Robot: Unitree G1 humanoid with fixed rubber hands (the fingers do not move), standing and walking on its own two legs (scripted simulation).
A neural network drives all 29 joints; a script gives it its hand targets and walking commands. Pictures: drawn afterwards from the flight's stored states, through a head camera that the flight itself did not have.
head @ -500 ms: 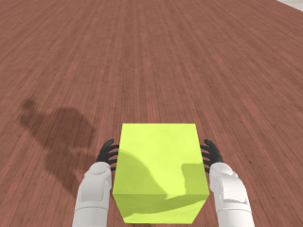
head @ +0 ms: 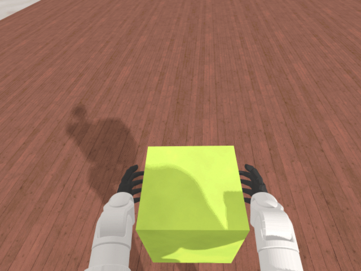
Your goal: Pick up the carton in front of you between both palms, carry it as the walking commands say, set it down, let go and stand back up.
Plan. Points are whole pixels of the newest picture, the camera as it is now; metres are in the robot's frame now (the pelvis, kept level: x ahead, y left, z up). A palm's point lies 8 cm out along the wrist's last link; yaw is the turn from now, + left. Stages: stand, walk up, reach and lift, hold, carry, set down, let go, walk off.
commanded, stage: hold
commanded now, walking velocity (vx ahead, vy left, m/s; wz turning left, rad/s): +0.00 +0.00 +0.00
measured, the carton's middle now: (191, 207) +0.30 +0.00 -0.05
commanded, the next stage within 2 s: set down in 0.22 s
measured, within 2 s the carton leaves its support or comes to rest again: neither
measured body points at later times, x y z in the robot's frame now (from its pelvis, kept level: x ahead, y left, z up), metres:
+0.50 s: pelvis -0.01 -0.03 -0.01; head -0.02 -0.06 +0.44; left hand +0.32 +0.13 +0.02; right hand +0.33 -0.17 +0.01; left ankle -0.03 +0.12 -0.74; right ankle +0.09 -0.11 -0.74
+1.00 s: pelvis -0.04 +0.01 -0.11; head +0.18 -0.03 +0.27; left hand +0.39 +0.12 -0.19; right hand +0.37 -0.18 -0.21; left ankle -0.03 +0.12 -0.74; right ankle +0.09 -0.11 -0.74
